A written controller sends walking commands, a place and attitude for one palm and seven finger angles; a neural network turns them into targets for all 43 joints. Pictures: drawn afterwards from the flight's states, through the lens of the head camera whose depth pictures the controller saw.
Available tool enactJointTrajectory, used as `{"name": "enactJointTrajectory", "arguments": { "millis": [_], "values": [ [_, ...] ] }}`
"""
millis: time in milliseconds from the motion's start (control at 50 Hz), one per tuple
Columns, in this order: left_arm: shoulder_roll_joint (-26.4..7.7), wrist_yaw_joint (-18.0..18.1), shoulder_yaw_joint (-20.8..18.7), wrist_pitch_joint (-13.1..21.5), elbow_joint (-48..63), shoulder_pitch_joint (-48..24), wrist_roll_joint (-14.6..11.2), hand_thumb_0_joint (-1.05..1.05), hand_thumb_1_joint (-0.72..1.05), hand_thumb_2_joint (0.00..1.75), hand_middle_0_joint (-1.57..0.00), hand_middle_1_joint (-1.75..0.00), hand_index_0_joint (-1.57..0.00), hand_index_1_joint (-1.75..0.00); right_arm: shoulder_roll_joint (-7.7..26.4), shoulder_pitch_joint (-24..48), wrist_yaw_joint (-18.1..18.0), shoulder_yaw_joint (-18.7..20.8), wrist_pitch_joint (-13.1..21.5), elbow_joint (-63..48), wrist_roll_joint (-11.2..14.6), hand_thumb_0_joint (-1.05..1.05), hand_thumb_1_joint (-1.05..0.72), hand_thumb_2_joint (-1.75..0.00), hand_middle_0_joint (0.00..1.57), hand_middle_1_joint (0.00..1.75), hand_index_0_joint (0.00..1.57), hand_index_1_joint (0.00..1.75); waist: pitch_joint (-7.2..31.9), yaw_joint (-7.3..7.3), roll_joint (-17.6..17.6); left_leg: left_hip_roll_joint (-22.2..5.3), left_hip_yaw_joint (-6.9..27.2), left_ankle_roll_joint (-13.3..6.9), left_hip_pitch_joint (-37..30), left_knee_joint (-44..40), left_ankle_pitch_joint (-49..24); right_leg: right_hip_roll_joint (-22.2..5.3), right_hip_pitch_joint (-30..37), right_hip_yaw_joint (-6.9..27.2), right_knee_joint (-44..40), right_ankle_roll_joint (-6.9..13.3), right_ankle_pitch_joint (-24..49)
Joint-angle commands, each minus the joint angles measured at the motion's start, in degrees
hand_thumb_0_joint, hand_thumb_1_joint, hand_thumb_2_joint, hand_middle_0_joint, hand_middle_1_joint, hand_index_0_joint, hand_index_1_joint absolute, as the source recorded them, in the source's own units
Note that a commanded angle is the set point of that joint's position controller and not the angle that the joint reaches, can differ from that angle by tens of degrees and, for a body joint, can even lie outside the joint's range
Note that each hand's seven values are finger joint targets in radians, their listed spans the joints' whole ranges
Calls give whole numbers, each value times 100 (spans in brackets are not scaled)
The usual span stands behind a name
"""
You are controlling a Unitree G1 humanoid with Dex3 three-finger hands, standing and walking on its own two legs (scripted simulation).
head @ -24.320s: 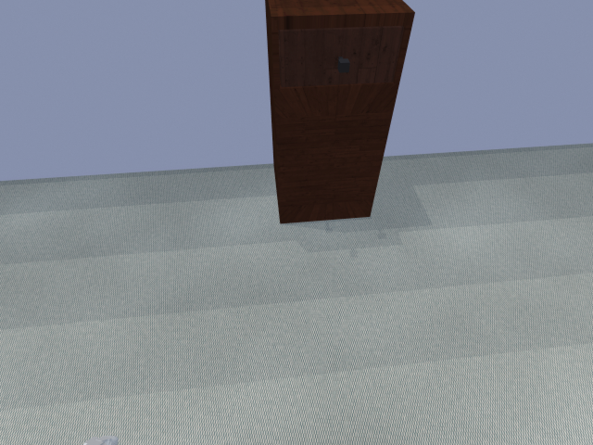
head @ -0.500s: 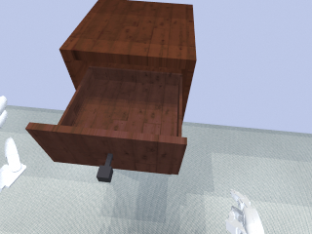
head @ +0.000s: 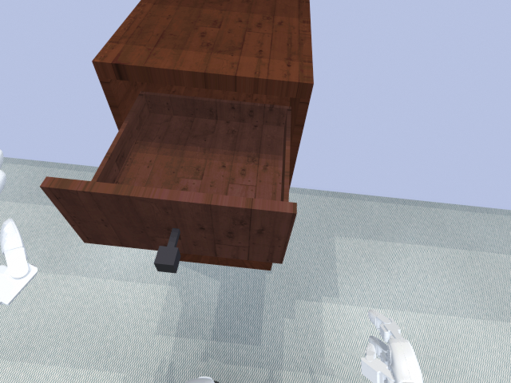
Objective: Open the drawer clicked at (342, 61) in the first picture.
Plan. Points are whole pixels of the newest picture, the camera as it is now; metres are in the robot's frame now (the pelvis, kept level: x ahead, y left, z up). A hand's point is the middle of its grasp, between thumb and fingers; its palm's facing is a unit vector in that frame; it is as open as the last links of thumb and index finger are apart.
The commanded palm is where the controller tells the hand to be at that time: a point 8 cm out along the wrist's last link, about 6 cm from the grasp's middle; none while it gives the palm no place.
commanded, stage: step back with the hand held close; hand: left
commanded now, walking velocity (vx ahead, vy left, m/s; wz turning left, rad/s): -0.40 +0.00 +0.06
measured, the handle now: (170, 249) +0.31 +0.17 +0.00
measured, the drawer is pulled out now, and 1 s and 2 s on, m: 0.28 0.28 0.28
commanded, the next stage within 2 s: stop stepping back and stand still in 0.10 s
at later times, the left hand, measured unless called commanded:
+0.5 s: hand out of the picture +0.08 +0.18 +0.16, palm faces +0.33 -0.81 -0.49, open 7.4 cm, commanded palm +0.00 +0.23 +0.19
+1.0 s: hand out of the picture +0.02 +0.18 +0.17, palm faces +0.41 -0.78 -0.47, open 7.4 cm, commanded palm -0.04 +0.22 +0.19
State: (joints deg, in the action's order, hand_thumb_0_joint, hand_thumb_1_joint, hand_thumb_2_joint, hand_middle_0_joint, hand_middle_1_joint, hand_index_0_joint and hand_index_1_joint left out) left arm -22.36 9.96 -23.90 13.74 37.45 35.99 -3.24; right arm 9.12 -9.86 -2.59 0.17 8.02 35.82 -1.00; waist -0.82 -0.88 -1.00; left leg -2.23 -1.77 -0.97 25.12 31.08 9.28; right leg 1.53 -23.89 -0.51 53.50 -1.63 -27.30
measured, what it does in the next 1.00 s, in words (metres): walks backwards: right foot, then left foot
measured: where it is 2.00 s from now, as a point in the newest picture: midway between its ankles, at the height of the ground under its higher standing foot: outside the picture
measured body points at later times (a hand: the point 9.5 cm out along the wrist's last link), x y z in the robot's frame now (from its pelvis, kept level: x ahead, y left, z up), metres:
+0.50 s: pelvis -0.11 -0.05 +0.00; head -0.07 -0.04 +0.45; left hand +0.06 +0.22 +0.19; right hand +0.07 -0.31 -0.07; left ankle -0.16 +0.05 -0.73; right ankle -0.12 -0.15 -0.73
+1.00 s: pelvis -0.16 -0.07 +0.00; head -0.16 -0.07 +0.45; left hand -0.01 +0.22 +0.20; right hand +0.00 -0.30 -0.09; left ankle -0.15 +0.05 -0.73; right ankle -0.12 -0.14 -0.73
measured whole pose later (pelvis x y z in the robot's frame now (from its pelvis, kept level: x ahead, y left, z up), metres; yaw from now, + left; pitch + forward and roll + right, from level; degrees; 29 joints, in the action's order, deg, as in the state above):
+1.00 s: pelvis -0.16 -0.07 +0.00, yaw +4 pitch -1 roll +1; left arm -22.5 9.1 -20.6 10.7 32.4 36.1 -1.2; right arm 11.7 -15.1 -3.6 -0.5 5.2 35.3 0.3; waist 0.2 1.9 -1.1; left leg -0.5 -3.1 -0.7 13.9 30.3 15.5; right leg 0.3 -16.7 -4.9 32.7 1.5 -16.0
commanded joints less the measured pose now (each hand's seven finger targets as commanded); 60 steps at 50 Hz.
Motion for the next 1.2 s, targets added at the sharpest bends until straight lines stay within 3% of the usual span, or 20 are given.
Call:
{"name": "enactJointTrajectory", "arguments": {
  "millis": [0,100,140,160,240,380,440,480,580,620,660,680,800,880,940,1040,1060,1080,1140,1180],
  "values": [
    [-696,-80,-265,354,1233,-305,-63,0,90,90,-20,-30,-20,-30,960,384,16,229,408,-671,22,0,-90,-90,20,30,20,30,1063,90,1381,-1478,1317,-674,-1439,-922,-2215,-134,277,83,-1146,17,-15],
    [-1096,-309,-797,462,1334,22,-242,0,90,90,-20,-30,-20,-30,1002,683,68,172,313,-937,140,0,-90,-90,20,30,20,30,1195,-86,1133,-998,888,-364,-1020,-518,-857,-168,1407,-288,-3291,94,1618],
    [-1124,-379,-784,518,1340,172,-231,0,90,90,-20,-30,-20,-30,843,447,86,281,190,-1051,314,0,-90,-90,20,30,20,30,1347,16,-852,166,-223,192,-1018,1257,625,-1219,1129,384,-3842,500,3555],
    [-1408,-335,-1012,465,1242,281,-232,0,90,90,-20,-30,-20,-30,912,692,88,333,158,-1248,449,0,-90,-90,20,30,20,30,1227,-100,-1890,716,-51,284,-93,2826,1996,-2038,849,1434,-3795,802,4703],
    [-879,-37,-743,166,388,645,33,0,90,90,-20,-30,-20,-30,507,738,-113,9,-268,-1195,291,0,-90,-90,20,30,20,30,841,307,-509,282,179,280,732,3077,1871,-1901,1678,681,-2898,952,6295],
    [-961,152,-528,167,1272,326,84,0,90,90,-20,-30,-20,-30,846,455,-166,214,-97,-1271,248,0,-90,-90,20,30,20,30,1220,290,-483,312,-328,-67,-930,-1101,25,-1716,2753,556,-2035,494,6326],
    [-1114,50,-587,265,1791,564,40,0,90,90,-20,-30,-20,-30,1043,328,-52,379,97,-1374,317,0,-90,-90,20,30,20,30,1291,105,721,-976,352,-397,-2645,-1139,-3218,-739,1130,-12,-1150,50,2604],
    [-1115,83,-709,249,1646,731,133,0,90,90,-20,-30,-20,-30,818,249,29,313,67,-1235,185,0,-90,-90,20,30,20,30,1056,226,1819,-1098,902,-462,-3006,-634,-4453,-418,11,-315,-1208,116,430],
    [-983,10,-678,204,871,276,12,0,90,90,-20,-30,-20,-30,1040,416,-5,242,0,-1037,270,0,-90,-90,20,30,20,30,63,206,661,-892,609,-461,-123,-1019,474,-385,1762,-319,-2618,161,999],
    [-898,-24,-600,147,315,139,15,0,90,90,-20,-30,-20,-30,1018,341,-60,277,-59,-1032,293,0,-90,-90,20,30,20,30,-150,211,-208,-286,288,-297,297,-509,2500,-675,1382,685,-3390,341,-369],
    [-789,-65,-414,50,239,6,17,0,90,90,-20,-30,-20,-30,1036,212,-40,344,-163,-1038,285,0,-90,-90,20,30,20,30,-156,238,-999,303,-150,-124,-28,1468,1987,-1670,517,2502,-4608,900,-1613],
    [-781,-81,-275,68,411,-426,46,0,90,90,-20,-30,-20,-30,964,265,1,292,-170,-985,256,0,-90,-90,20,30,20,30,-50,279,-1160,260,20,-113,75,1914,1729,-1967,632,2508,-4583,1094,-1139],
    [-735,51,-52,57,751,-424,181,0,90,90,-20,-30,-20,-30,850,252,-160,122,-30,-924,115,0,-90,-90,20,30,20,30,208,257,-94,89,-120,-277,-1508,-963,1258,-1156,376,779,-3726,625,-584],
    [-961,101,-426,94,931,-192,214,0,90,90,-20,-30,-20,-30,878,354,-146,129,29,-1002,142,0,-90,-90,20,30,20,30,197,131,1449,-1199,1581,-734,-232,-2118,3162,-214,1012,-155,-1566,167,160],
    [-890,48,-425,93,698,-174,214,0,90,90,-20,-30,-20,-30,902,342,-121,132,68,-964,168,0,-90,-90,20,30,20,30,-167,133,863,-834,971,-599,314,-1507,2324,-240,1569,-202,-2333,163,837],
    [-774,-22,-319,198,513,-92,61,0,90,90,-20,-30,-20,-30,883,129,-23,269,17,-877,216,0,-90,-90,20,30,20,30,40,239,-732,179,61,-72,-59,917,1208,-1775,1205,2174,-4338,820,104],
    [-782,-14,-358,210,501,-104,46,0,90,90,-20,-30,-20,-30,897,166,11,267,0,-869,217,0,-90,-90,20,30,20,30,160,254,-677,118,152,-36,-1,963,1043,-1810,1513,2026,-4107,942,1138],
    [82,-674,1534,-838,-4184,-771,802,0,90,90,-20,-30,-20,-30,1351,126,459,461,133,527,24,0,-90,-90,20,30,20,30,97,349,-363,-229,352,13,483,1835,1310,-2138,1181,936,-2820,1095,3786],
    [522,-871,1711,-1350,-4717,-1192,557,0,90,90,-20,-30,-20,-30,581,-786,383,180,-546,420,40,0,-90,-90,20,30,20,30,408,344,-787,201,61,11,-772,441,920,-1285,711,216,-2480,828,2990],
    [574,-891,1888,-1397,-5357,-1357,523,0,90,90,-20,-30,-20,-30,1001,-642,354,243,-593,379,-67,0,-90,-90,20,30,20,30,241,190,-564,-440,848,-371,-1130,41,-991,-784,283,-45,-1909,438,2401]
  ]
}}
